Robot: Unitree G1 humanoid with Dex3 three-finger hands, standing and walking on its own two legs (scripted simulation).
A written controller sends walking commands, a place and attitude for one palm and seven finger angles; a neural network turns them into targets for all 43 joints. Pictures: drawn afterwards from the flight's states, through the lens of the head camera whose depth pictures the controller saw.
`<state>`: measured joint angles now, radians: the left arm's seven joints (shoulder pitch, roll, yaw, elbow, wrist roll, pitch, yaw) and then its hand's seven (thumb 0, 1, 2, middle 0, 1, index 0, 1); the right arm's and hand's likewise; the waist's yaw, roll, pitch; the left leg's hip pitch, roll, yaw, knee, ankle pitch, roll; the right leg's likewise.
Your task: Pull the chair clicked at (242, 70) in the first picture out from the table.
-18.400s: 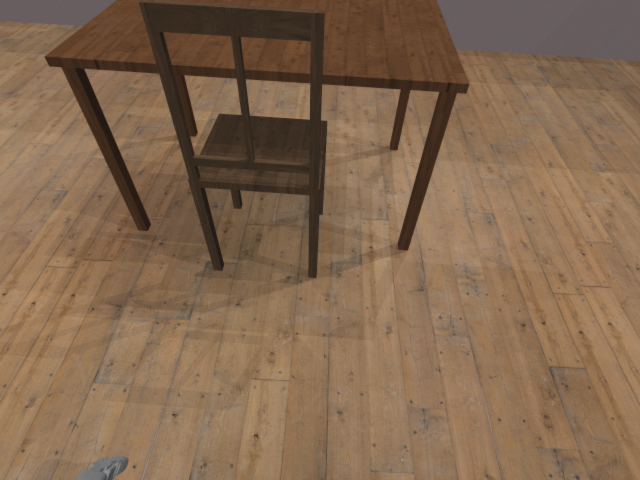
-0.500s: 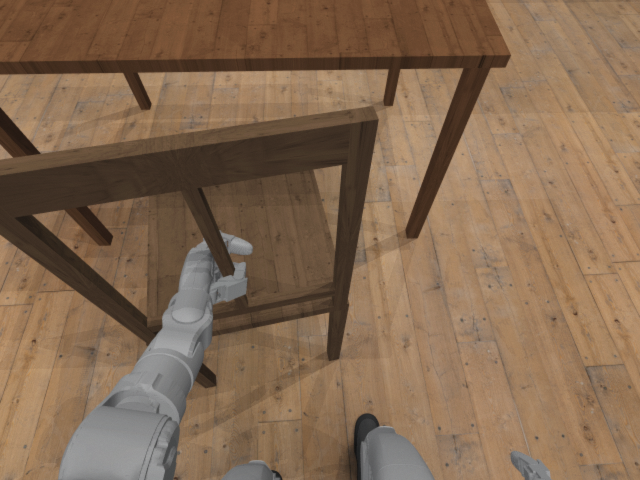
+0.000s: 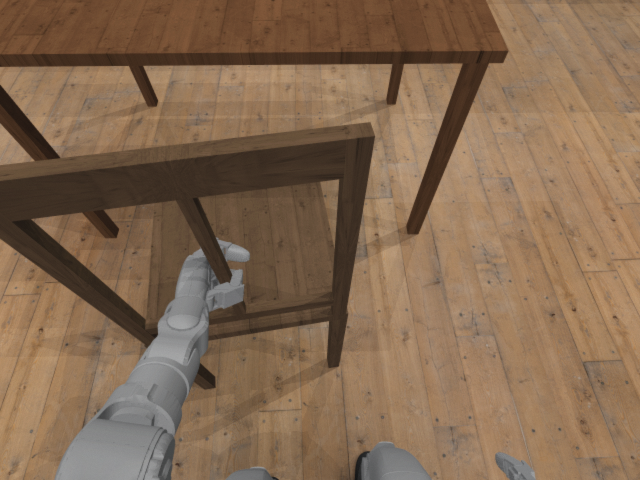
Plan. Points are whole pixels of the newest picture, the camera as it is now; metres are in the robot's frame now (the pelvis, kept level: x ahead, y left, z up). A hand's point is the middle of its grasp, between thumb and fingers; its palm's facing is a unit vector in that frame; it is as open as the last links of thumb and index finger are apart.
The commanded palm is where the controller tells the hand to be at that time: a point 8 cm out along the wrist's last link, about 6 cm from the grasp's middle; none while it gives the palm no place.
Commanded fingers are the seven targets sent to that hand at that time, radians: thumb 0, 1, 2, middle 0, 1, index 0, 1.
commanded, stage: step backward, pulling the chair out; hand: left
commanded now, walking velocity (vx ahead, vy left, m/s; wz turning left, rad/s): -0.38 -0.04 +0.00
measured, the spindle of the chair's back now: (220, 266) +0.39 +0.15 -0.04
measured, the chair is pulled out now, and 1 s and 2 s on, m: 0.33 0.50 0.69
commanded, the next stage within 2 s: stop walking, hand still on the chair in 1.06 s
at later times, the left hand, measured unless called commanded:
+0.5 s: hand (229, 345) +0.28 +0.12 -0.05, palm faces -0.05 -0.98 -0.17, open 5.0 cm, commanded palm +0.28 +0.17 -0.05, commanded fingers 0.00 0.90 0.90 -0.50 -1.45 -0.50 -1.45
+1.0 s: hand (234, 418) +0.19 +0.11 -0.05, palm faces -0.08 -0.98 -0.18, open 5.1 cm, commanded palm +0.18 +0.16 -0.05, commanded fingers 0.00 0.90 0.90 -0.50 -1.45 -0.50 -1.45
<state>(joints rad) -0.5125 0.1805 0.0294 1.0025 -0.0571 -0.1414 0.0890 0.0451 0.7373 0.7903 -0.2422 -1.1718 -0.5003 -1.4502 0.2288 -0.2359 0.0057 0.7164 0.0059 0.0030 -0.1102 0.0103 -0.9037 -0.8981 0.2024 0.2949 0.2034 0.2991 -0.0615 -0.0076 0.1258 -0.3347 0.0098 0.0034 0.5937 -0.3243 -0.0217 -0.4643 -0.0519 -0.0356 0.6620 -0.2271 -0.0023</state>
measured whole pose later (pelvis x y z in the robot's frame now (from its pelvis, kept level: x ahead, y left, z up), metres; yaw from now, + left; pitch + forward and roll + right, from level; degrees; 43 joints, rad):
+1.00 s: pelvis -0.18 +0.02 +0.01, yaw -1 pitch +2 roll +2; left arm -0.58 0.15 -0.01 1.03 -0.05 -0.14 0.10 0.03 0.73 0.78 -0.21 -1.16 -0.50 -1.45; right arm 0.17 -0.32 -0.03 0.73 0.03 0.01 -0.12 0.01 -0.91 -0.90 0.20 0.29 0.20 0.30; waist -0.07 -0.02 0.18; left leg -0.25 0.03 0.03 0.47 -0.25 -0.04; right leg -0.37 -0.06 -0.04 0.54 -0.20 0.01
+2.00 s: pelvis -0.26 +0.00 +0.01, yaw -1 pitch -1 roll +1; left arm -0.11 0.09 -0.10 0.77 -0.03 -0.12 0.10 0.03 0.72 0.82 -0.23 -1.20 -0.50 -1.45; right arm 0.25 -0.20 0.04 0.71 0.01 0.02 -0.11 0.01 -0.90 -0.90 0.20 0.30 0.21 0.30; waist -0.03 0.04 0.02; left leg -0.12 0.01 0.07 0.41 -0.27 0.00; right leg -0.27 -0.05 -0.06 0.44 -0.16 0.00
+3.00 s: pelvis -0.23 +0.00 -0.01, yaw +2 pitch +9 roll +0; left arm 0.13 0.16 -0.09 0.21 -0.04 0.15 0.02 -0.01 -0.53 0.20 -0.03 -0.08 -0.03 -0.08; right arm 0.24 -0.27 0.02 0.58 0.03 -0.14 -0.07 0.02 -0.90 -0.90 0.20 0.30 0.20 0.30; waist -0.04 0.05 -0.09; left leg -0.45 0.01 0.01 0.75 -0.46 0.00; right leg -0.56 -0.07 -0.11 0.74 -0.33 0.00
